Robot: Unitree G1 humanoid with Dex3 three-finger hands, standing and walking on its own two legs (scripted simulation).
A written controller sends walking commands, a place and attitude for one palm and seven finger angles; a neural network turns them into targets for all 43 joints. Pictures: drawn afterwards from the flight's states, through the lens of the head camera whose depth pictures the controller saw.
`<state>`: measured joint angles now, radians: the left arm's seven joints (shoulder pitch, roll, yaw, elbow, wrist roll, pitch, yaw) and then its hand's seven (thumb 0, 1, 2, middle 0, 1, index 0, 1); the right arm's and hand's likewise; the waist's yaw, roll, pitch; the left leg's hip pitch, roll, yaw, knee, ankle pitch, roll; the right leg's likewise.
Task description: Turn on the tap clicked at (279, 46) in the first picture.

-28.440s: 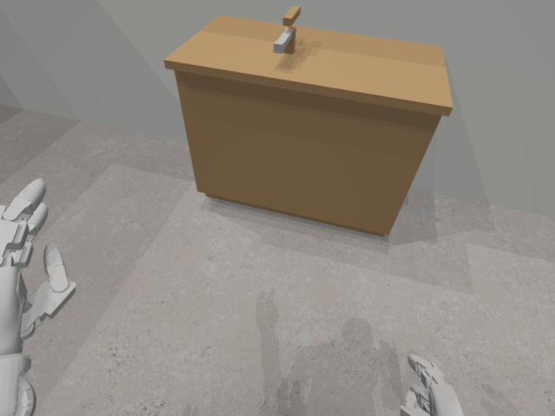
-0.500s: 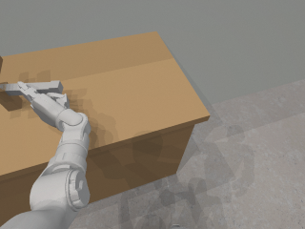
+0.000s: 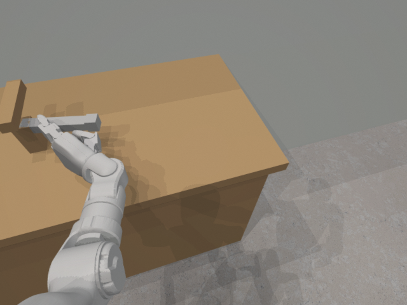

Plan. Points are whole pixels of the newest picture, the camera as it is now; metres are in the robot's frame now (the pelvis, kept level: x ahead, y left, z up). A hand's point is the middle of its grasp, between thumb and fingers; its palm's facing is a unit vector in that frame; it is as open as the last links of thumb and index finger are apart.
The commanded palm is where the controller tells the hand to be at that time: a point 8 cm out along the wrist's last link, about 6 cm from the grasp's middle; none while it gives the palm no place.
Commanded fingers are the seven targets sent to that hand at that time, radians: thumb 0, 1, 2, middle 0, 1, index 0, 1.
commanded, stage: lift the hand up off the lever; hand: left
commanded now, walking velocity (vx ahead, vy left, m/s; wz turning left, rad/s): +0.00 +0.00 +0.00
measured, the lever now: (92, 122) +0.49 +0.24 +0.07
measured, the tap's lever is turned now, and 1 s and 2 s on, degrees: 78 78 78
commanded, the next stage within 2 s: draw the hand back beside the body in 1.90 s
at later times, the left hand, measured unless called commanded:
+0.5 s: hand (95, 132) +0.43 +0.21 +0.10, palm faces +0.81 -0.58 -0.07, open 7.8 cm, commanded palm +0.37 +0.23 +0.11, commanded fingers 0.00 0.90 0.90 -0.15 -0.15 -0.15 -0.15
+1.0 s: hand (97, 130) +0.42 +0.20 +0.12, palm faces +0.81 -0.59 -0.07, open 7.8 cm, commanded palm +0.37 +0.23 +0.13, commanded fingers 0.00 0.90 0.90 -0.15 -0.15 -0.15 -0.15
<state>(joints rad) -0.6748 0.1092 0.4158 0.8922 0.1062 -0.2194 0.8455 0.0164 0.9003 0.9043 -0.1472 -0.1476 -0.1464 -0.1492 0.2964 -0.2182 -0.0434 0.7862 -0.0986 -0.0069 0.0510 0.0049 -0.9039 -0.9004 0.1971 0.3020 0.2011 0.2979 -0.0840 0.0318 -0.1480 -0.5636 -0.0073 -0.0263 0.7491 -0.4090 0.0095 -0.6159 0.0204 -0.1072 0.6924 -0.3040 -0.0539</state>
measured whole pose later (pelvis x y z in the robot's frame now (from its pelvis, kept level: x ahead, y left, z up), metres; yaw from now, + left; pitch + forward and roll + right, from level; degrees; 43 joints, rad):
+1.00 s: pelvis +0.00 -0.01 +0.01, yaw +1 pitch +8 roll +0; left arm -0.63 0.06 0.35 0.71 0.06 -0.02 0.83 0.02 0.90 0.90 -0.15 -0.15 -0.15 -0.15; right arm 0.23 -0.23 -0.04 0.78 -0.07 -0.01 0.00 0.01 -0.90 -0.90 0.20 0.30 0.20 0.30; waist -0.04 0.04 -0.11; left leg -0.40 -0.01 -0.03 0.61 -0.35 -0.01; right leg -0.47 0.03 -0.11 0.59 -0.26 -0.07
